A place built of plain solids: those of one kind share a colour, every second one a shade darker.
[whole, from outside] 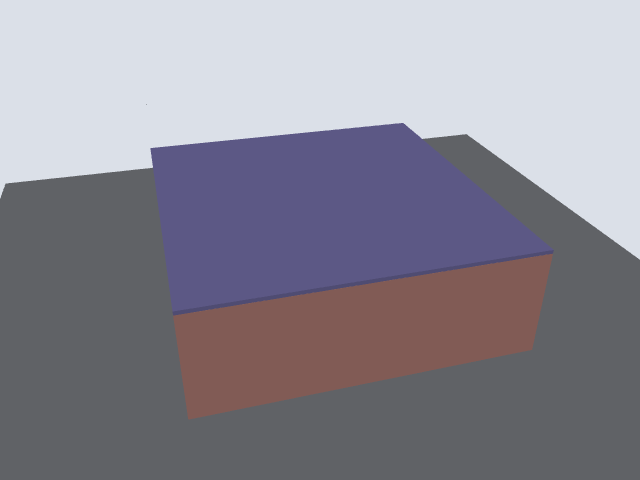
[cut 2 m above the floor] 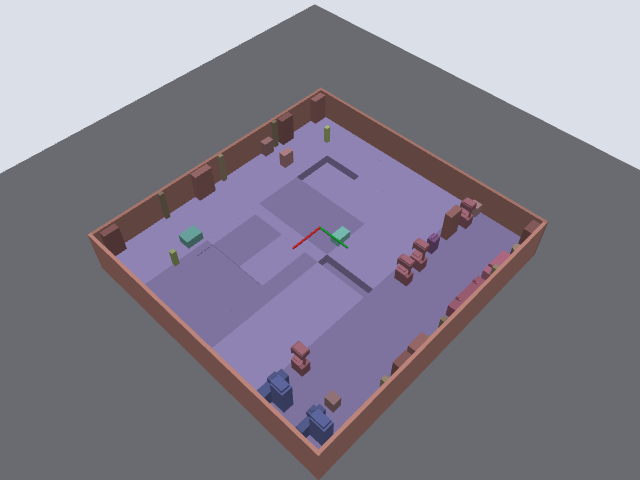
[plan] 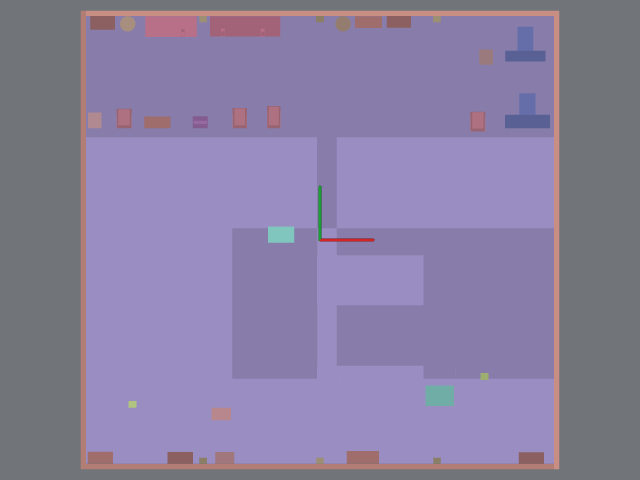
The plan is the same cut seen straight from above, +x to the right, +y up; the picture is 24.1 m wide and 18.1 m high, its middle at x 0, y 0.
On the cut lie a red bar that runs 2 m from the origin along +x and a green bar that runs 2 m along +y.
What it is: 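A machine and fitters' shop under lamps; one hall, a truck gangway, bays of machines, benches and stores, erecting floors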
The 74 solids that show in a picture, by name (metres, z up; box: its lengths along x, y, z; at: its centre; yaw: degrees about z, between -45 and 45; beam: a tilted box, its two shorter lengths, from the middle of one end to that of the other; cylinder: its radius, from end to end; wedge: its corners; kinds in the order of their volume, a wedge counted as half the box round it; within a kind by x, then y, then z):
{
 "floor_1": {"box": [2.74, 16.89, 0.94], "at": [-7.45, 0.0, 0.42]},
 "floor_2": {"box": [2.79, 2.79, 0.33], "at": [-4.69, -3.84, 0.11]},
 "floor_3": {"box": [2.77, 10.9, 0.94], "at": [-4.69, 3.0, 0.42]},
 "floor_4": {"box": [8.71, 3.43, 0.94], "at": [-4.47, 2.16, 0.42]},
 "floor_5": {"box": [12.73, 1.87, 0.94], "at": [-2.46, -1.52, 0.42]},
 "floor_6": {"box": [3.2, 16.89, 0.94], "at": [-1.71, 0.0, 0.42]},
 "floor_7": {"box": [17.64, 3.22, 0.94], "at": [0.0, -6.83, 0.42]},
 "floor_8": {"box": [17.64, 1.03, 0.94], "at": [0.0, -0.07, 0.42]},
 "floor_9": {"box": [17.64, 4.57, 0.94], "at": [0.0, 6.16, 0.42]},
 "floor_10": {"box": [0.74, 8.89, 0.94], "at": [0.26, -4.0, 0.42]},
 "floor_11": {"box": [0.76, 3.45, 0.26], "at": [0.26, 2.16, 0.08]},
 "floor_12": {"box": [7.21, 2.29, 0.94], "at": [0.3, -3.6, 0.42]},
 "floor_13": {"box": [12.13, 0.49, 0.94], "at": [2.76, -4.98, 0.42]},
 "floor_14": {"box": [1.22, 3.7, 0.94], "at": [4.51, -6.59, 0.42]},
 "floor_15": {"box": [1.24, 4.18, 0.9], "at": [4.51, -2.66, 0.4]},
 "floor_16": {"box": [8.19, 3.43, 0.94], "at": [4.73, 2.16, 0.42]},
 "floor_17": {"box": [3.7, 4.16, 0.94], "at": [6.97, -2.66, 0.42]},
 "floor_18": {"box": [3.7, 16.89, 0.94], "at": [6.97, 0.0, 0.42]},
 "wall_1": {"box": [0.2, 17.29, 5.77], "at": [-8.92, 0.0, 2.83]},
 "wall_2": {"box": [17.64, 0.2, 5.77], "at": [0.0, -8.54, 2.83]},
 "wall_3": {"box": [17.64, 0.2, 5.77], "at": [0.0, 8.54, 2.83]},
 "wall_4": {"box": [0.2, 17.29, 5.77], "at": [8.92, 0.0, 2.83]},
 "roof_1": {"box": [18.04, 17.29, 0.2], "at": [0.0, 0.0, 5.82]},
 "cabinet_1": {"box": [0.96, 0.46, 1.85], "at": [-8.28, -8.21, 1.81]},
 "cabinet_2": {"box": [0.94, 0.52, 1.91], "at": [-8.19, 8.19, 1.85]},
 "cabinet_3": {"box": [1.0, 0.45, 1.92], "at": [-6.13, 4.44, 1.85]},
 "cabinet_4": {"box": [0.97, 0.45, 1.94], "at": [-5.27, -8.21, 1.86]},
 "cabinet_5": {"box": [1.22, 0.49, 1.93], "at": [1.61, -8.2, 1.85]},
 "cabinet_6": {"box": [1.03, 0.45, 1.95], "at": [1.83, 8.22, 1.87]},
 "cabinet_7": {"box": [0.92, 0.44, 1.78], "at": [2.97, 8.22, 1.78]},
 "cabinet_8": {"box": [0.96, 0.44, 1.85], "at": [7.97, -8.22, 1.82]},
 "mill_1": {"box": [1.52, 0.4, 0.98], "at": [7.74, 6.93, 1.38]},
 "mill_2": {"box": [0.48, 0.24, 0.3], "at": [7.74, 7.01, 2.7]},
 "mill_3": {"box": [0.48, 0.8, 0.18], "at": [7.74, 7.54, 2.76]},
 "mill_4": {"box": [0.6, 0.9, 1.78], "at": [7.74, 7.59, 1.78]},
 "mill_5": {"box": [1.7, 0.51, 1.03], "at": [7.82, 4.46, 1.41]},
 "mill_6": {"box": [0.5, 0.24, 0.3], "at": [7.82, 4.6, 2.69]},
 "mill_7": {"box": [0.5, 0.72, 0.18], "at": [7.82, 5.08, 2.75]},
 "mill_8": {"box": [0.62, 0.82, 1.77], "at": [7.82, 5.13, 1.78]},
 "bench_1": {"box": [1.94, 0.79, 0.85], "at": [-5.62, 8.05, 1.32]},
 "bench_2": {"box": [2.65, 0.78, 0.88], "at": [-2.82, 8.06, 1.33]},
 "pier_1": {"box": [0.29, 0.23, 4.83], "at": [-4.41, -8.32, 3.31]},
 "pier_2": {"box": [0.29, 0.23, 4.83], "at": [-4.41, 8.33, 3.31]},
 "pier_3": {"box": [0.3, 0.23, 4.83], "at": [0.0, -8.32, 3.31]},
 "pier_4": {"box": [0.3, 0.23, 4.83], "at": [0.0, 8.33, 3.31]},
 "pier_5": {"box": [0.29, 0.23, 4.83], "at": [4.41, -8.32, 3.31]},
 "pier_6": {"box": [0.29, 0.23, 4.83], "at": [4.41, 8.33, 3.31]},
 "drill_1": {"box": [0.57, 0.74, 0.74], "at": [-7.39, 4.58, 1.26]},
 "drill_2": {"box": [0.53, 0.72, 0.34], "at": [-7.39, 4.59, 2.47]},
 "drill_3": {"box": [0.43, 0.6, 0.1], "at": [-7.39, 4.63, 2.69]},
 "drill_4": {"box": [0.44, 0.45, 0.05], "at": [-3.03, 4.48, 1.9]},
 "drill_5": {"box": [0.54, 0.57, 0.06], "at": [-3.03, 4.5, 1.66]},
 "drill_6": {"box": [0.54, 0.77, 0.74], "at": [-3.03, 4.6, 1.26]},
 "drill_7": {"box": [0.5, 0.75, 0.34], "at": [-3.03, 4.61, 2.62]},
 "drill_8": {"box": [0.4, 0.63, 0.1], "at": [-3.03, 4.65, 2.84]},
 "drill_9": {"box": [0.52, 0.64, 0.06], "at": [-1.74, 4.53, 1.66]},
 "drill_10": {"box": [0.52, 0.84, 0.74], "at": [-1.74, 4.63, 1.26]},
 "drill_11": {"box": [0.48, 0.82, 0.34], "at": [-1.74, 4.64, 2.45]},
 "drill_12": {"box": [0.38, 0.7, 0.1], "at": [-1.74, 4.68, 2.67]},
 "drill_13": {"box": [0.57, 0.55, 0.06], "at": [5.95, 4.36, 1.66]},
 "drill_14": {"box": [0.57, 0.75, 0.74], "at": [5.95, 4.46, 1.26]},
 "drill_15": {"box": [0.53, 0.73, 0.34], "at": [5.95, 4.47, 2.64]},
 "drill_16": {"box": [0.43, 0.61, 0.1], "at": [5.95, 4.51, 2.86]},
 "platestack_1": {"box": [1.0, 0.61, 0.5], "at": [-1.47, 0.2, 1.14]},
 "platestack_2": {"box": [1.07, 0.78, 0.56], "at": [4.51, -5.87, 1.17]},
 "trolley_1": {"box": [0.74, 0.48, 1.0], "at": [-3.72, -6.56, 1.39]},
 "trolley_2": {"box": [0.72, 0.45, 1.0], "at": [-3.59, -8.22, 1.39]},
 "drum_1": {"cylinder": 0.29, "from": [-7.25, 8.15, 0.89], "to": [-7.25, 8.15, 1.77]},
 "drum_2": {"cylinder": 0.29, "from": [0.87, 8.15, 0.89], "to": [0.87, 8.15, 1.77]},
 "binsmall_1": {"box": [0.51, 0.59, 0.74], "at": [-8.49, 4.51, 1.26]},
 "binsmall_2": {"box": [0.52, 0.57, 0.8], "at": [6.26, 6.9, 1.29]},
 "pedgrinder_1": {"box": [0.57, 0.45, 1.02], "at": [-4.51, 4.44, 1.4]},
 "pendant_1": {"box": [0.3, 0.26, 1.18], "at": [-7.07, -6.2, 1.48]},
 "pendant_2": {"box": [0.3, 0.26, 1.09], "at": [6.2, -5.15, 1.44]}
}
